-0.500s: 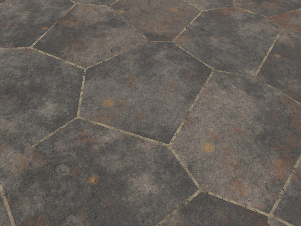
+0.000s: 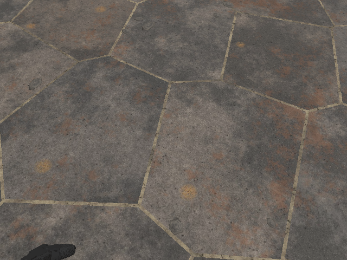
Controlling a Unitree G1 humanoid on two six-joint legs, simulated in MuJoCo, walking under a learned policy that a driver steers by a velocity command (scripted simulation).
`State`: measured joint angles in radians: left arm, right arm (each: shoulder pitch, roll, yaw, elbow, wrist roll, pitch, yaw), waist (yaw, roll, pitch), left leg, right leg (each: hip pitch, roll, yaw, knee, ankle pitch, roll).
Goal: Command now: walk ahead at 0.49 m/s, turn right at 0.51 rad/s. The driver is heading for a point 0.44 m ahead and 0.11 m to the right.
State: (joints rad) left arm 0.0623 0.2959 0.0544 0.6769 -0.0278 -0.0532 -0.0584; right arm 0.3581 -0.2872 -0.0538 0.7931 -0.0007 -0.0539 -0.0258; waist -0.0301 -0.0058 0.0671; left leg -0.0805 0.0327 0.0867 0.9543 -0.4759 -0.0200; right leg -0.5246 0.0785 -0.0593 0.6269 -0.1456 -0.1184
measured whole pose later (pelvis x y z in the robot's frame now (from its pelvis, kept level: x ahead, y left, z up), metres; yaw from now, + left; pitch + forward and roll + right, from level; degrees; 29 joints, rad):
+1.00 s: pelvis +0.41 -0.01 +0.02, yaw -20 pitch +0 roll +1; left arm 0.10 0.23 0.03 0.68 0.01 0.02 0.00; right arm 0.21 -0.26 -0.01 0.82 -0.02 -0.02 0.00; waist -0.03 0.01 0.02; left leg -0.16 0.02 0.04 0.50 -0.34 -0.02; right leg -0.31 0.02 0.04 0.55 -0.24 -0.02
